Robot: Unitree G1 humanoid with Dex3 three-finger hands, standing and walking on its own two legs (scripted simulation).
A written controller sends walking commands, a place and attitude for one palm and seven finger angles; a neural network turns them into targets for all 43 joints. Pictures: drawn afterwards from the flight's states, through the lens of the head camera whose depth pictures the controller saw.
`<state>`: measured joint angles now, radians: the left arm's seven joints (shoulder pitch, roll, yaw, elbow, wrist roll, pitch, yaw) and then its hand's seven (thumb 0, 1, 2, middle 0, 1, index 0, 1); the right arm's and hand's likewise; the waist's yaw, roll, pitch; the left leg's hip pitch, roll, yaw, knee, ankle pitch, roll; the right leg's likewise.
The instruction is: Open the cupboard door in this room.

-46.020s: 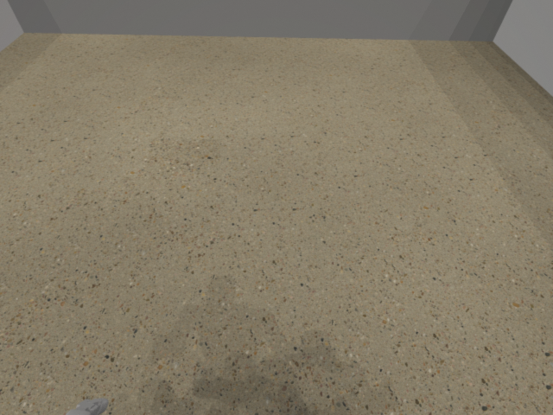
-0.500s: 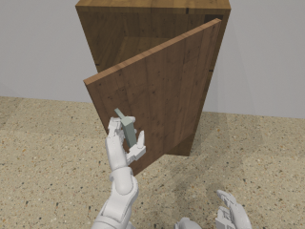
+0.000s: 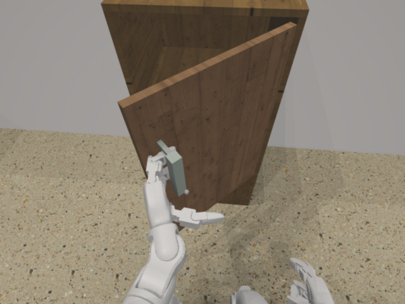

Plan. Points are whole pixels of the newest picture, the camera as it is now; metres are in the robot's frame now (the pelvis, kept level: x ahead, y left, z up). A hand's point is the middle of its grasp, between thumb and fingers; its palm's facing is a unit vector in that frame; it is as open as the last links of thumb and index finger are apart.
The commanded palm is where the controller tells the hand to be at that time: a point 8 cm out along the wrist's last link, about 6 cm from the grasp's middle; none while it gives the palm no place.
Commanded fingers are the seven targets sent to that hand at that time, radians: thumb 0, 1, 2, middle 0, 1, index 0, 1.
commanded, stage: open thumb and fingers to let go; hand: left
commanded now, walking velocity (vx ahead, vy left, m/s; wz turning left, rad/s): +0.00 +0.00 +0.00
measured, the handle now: (171, 168) +0.37 +0.08 +0.05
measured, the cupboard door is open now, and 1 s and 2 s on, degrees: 44 46 46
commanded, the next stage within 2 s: slide the hand sideways off the handle in 0.08 s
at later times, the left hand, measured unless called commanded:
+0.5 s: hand (182, 212) +0.28 +0.05 +0.05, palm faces -0.16 -0.99 +0.03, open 16.3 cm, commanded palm +0.26 +0.10 +0.05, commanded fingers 0.00 -0.50 0.30 -0.15 -0.30 -0.15 -0.30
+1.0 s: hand (160, 230) +0.25 +0.09 +0.04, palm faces -0.12 -0.99 -0.01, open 16.2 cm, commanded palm +0.22 +0.15 +0.05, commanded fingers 0.00 -0.50 0.30 -0.15 -0.30 -0.15 -0.30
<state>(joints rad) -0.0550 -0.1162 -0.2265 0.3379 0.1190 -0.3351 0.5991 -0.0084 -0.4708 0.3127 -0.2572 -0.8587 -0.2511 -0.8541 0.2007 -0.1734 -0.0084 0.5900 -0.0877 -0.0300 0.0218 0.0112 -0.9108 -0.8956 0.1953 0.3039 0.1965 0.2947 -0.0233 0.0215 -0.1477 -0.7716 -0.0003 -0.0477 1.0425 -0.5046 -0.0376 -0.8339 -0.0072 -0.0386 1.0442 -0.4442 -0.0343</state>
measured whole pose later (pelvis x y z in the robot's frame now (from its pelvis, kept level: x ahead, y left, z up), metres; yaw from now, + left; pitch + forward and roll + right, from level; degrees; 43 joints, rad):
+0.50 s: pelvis -0.01 +0.02 -0.01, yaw +0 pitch +12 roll +0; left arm 0.06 0.00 -0.26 0.15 -0.02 -0.32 0.11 -0.01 -0.50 0.30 -0.17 -0.32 -0.14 -0.32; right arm 0.25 -0.22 0.01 0.47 -0.02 -0.03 0.02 0.01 -0.91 -0.90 0.20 0.30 0.20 0.29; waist -0.02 0.03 -0.12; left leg -0.79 -0.02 -0.02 1.09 -0.52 0.00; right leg -0.84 -0.03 -0.01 1.08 -0.45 0.00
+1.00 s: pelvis +0.01 +0.02 -0.01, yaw +0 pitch +14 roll +0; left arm 0.32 0.09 -0.20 -0.10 -0.03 -0.30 0.02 -0.01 -0.50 0.30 -0.16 -0.31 -0.17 -0.31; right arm 0.25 -0.21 0.03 0.40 -0.01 -0.03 0.00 0.01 -0.91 -0.90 0.20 0.30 0.20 0.29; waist -0.01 0.02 -0.13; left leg -0.81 -0.01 -0.04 1.14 -0.57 -0.01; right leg -0.87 -0.02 -0.03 1.12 -0.50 -0.01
